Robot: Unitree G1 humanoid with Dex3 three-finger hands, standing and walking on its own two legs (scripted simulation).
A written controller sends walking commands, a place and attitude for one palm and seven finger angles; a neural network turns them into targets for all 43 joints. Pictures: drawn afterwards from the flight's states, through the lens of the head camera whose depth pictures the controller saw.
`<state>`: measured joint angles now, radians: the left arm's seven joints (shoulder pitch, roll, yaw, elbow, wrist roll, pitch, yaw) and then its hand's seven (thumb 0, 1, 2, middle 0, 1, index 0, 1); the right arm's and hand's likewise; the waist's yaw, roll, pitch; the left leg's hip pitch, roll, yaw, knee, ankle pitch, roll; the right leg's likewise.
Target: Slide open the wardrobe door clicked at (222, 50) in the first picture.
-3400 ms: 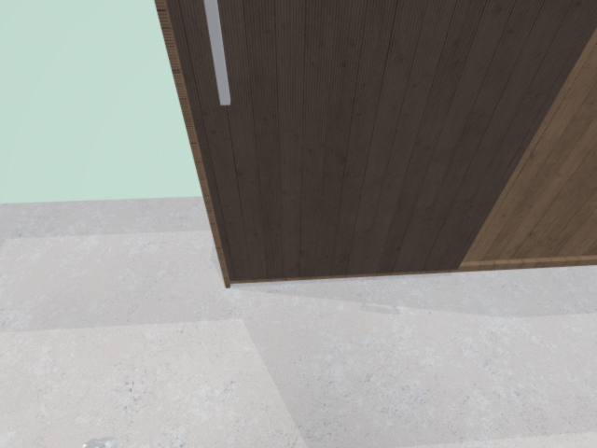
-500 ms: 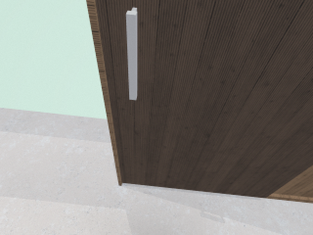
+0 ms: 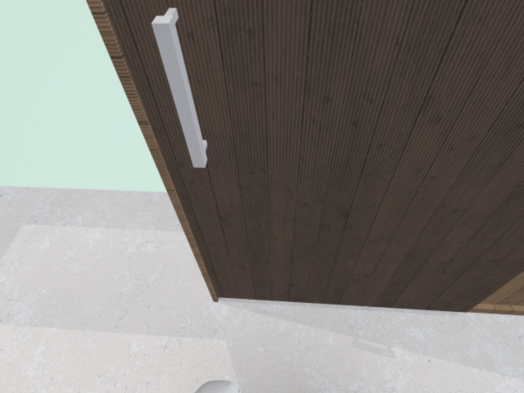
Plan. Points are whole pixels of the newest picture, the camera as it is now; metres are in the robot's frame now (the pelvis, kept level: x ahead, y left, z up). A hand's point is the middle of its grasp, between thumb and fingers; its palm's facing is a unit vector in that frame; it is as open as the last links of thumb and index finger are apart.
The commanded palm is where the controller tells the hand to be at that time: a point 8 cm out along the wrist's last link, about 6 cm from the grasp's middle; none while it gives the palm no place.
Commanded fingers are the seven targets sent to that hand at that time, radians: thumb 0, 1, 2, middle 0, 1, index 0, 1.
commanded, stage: come to a stop and stand still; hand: left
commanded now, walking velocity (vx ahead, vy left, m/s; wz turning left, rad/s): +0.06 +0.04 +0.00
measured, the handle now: (188, 98) +0.49 +0.15 +0.19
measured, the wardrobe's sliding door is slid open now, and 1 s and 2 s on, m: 0.00 0.00 0.00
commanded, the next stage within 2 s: look again from close up in 0.94 s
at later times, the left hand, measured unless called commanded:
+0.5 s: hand out of the picture -0.05 +0.22 -0.17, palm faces +0.03 -0.98 -0.20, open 7.4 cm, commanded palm none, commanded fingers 0.00 0.90 0.90 -0.20 -0.30 -0.20 -0.30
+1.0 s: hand out of the picture -0.08 +0.20 -0.17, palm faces +0.03 -0.99 -0.17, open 7.4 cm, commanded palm none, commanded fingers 0.00 0.90 0.90 -0.20 -0.30 -0.20 -0.30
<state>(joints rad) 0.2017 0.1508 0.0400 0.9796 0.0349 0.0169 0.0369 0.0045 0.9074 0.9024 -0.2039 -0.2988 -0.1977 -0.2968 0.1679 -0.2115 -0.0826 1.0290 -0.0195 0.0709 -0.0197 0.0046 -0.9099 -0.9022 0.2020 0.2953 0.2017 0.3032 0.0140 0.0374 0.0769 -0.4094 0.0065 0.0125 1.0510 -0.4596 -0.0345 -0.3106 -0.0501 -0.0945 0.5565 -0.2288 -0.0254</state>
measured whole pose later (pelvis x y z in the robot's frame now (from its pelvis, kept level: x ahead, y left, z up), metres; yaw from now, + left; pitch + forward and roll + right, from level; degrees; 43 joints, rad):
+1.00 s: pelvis -0.06 +0.04 +0.01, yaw -1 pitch -1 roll +0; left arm 0.32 0.12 0.01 1.14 0.02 0.00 0.03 0.00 0.91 0.90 -0.20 -0.30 -0.20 -0.30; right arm 0.32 -0.13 -0.02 1.15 -0.01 0.00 -0.03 0.01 -0.91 -0.90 0.20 0.30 0.20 0.30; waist 0.01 0.00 0.02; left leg -0.19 0.00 0.07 0.41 -0.21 0.02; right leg -0.23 -0.03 -0.03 0.42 -0.18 0.01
